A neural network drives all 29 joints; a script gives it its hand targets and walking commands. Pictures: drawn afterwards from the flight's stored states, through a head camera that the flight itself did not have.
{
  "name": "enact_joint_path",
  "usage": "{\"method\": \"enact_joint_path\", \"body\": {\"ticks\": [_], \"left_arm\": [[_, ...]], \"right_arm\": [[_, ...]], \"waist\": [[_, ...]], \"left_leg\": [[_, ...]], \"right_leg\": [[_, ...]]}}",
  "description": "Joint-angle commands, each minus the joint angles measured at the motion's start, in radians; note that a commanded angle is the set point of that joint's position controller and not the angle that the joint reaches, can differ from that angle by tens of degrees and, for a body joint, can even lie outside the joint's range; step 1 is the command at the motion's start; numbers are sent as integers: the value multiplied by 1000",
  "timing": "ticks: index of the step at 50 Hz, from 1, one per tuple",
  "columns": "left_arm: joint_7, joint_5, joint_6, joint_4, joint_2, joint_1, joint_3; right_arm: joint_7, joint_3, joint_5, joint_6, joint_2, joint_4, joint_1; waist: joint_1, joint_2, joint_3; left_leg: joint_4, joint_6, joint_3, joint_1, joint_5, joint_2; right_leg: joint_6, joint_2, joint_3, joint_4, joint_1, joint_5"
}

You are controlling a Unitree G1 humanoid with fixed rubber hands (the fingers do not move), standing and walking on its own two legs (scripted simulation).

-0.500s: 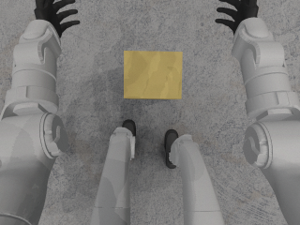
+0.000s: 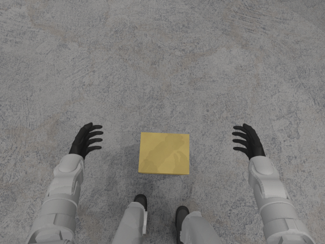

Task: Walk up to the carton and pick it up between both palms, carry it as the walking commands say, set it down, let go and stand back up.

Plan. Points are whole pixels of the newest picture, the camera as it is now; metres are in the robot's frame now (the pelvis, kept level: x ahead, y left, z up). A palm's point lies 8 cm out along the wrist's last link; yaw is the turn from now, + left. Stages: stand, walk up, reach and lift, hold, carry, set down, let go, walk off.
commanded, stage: let go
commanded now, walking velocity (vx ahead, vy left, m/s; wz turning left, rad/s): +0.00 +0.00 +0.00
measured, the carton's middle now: (163, 155) +0.37 +0.03 -0.59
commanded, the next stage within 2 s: stand in 0.82 s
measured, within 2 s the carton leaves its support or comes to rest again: neither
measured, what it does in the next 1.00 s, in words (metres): stands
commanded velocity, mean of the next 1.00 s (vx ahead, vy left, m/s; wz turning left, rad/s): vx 0.00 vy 0.00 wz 0.00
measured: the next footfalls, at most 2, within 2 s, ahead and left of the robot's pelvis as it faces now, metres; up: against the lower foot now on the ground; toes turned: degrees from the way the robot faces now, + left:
none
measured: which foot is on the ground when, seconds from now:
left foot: down 0.00-1.00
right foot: down 0.00-1.00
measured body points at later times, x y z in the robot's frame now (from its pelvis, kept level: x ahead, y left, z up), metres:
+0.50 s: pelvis -0.02 +0.00 +0.04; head +0.02 +0.03 +0.49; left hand +0.14 +0.25 -0.05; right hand +0.16 -0.22 -0.04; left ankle +0.02 +0.13 -0.69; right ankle -0.01 -0.10 -0.69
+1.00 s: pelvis -0.01 +0.01 +0.04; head +0.00 +0.03 +0.49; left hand +0.12 +0.29 -0.06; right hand +0.17 -0.23 -0.03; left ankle +0.02 +0.13 -0.69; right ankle -0.01 -0.10 -0.69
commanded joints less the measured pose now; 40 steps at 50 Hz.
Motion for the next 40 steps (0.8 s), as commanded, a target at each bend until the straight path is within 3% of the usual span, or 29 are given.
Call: {"method": "enact_joint_path", "body": {"ticks": [1, 3, 6, 9, 12, 16, 19, 23, 29, 30, 40], "left_arm": [[2, 26, -87, -217, 101, 113, -16], [6, 24, -97, -223, 90, 232, -31], [19, 20, -102, -245, 84, 311, -52], [23, 0, -97, -276, 62, 376, -75], [22, -4, -87, -305, 47, 490, -87], [19, 12, -74, -370, 62, 522, -92], [12, 16, -53, -386, 61, 525, -99], [0, 22, -15, -430, 74, 522, -88], [-2, 18, 24, -429, 74, 541, -101], [-2, 21, 28, -433, 71, 533, -105], [31, 33, 54, -447, 59, 546, -110]], "right_arm": [[16, -19, -23, -80, -69, -234, 124], [24, -6, -25, -91, -64, -232, 243], [39, 3, -21, -108, -85, -223, 309], [50, 5, -27, -113, -92, -222, 383], [64, 18, -27, -111, -100, -243, 474], [79, 16, -33, -108, -113, -289, 513], [86, 28, -32, -97, -125, -313, 533], [97, 32, -17, -73, -140, -366, 515], [106, 10, -28, -41, -147, -358, 529], [106, 2, -32, -35, -146, -347, 527], [104, -18, -30, -37, -158, -330, 524]], "waist": [[-1, 80, -607], [-4, 60, -546], [-6, 83, -387], [-22, 68, -259], [-17, 67, -153], [-18, 69, -33], [-33, 22, 90], [-22, 16, 177], [-35, -7, 185], [-39, 13, 192], [-58, 41, 88]], "left_leg": [[-48, 24, -19, 781, 636, -85], [-84, 22, -9, 814, 590, -86], [-140, 11, 3, 874, 503, -84], [-193, -3, 25, 939, 419, -88], [-244, -21, 46, 1011, 327, -93], [-286, -24, 53, 1076, 202, -93], [-278, -31, 54, 1156, 122, -105], [-243, -49, 64, 1264, 34, -123], [-234, -41, 69, 1339, 29, -115], [-241, -42, 70, 1331, 15, -110], [-252, -41, 42, 1282, 114, -92]], "right_leg": [[61, -49, 97, -134, 550, 662], [60, -47, 89, -156, 634, 648], [49, -55, 82, -214, 653, 529], [38, -57, 76, -279, 681, 429], [32, -61, 62, -347, 728, 318], [24, -74, 61, -414, 755, 183], [-8, -104, 73, -488, 669, 22], [-46, -134, 81, -543, 568, -166], [-49, -129, 74, -531, 577, -174], [-50, -124, 69, -525, 590, -179], [-28, -88, 48, -443, 695, -10]]}}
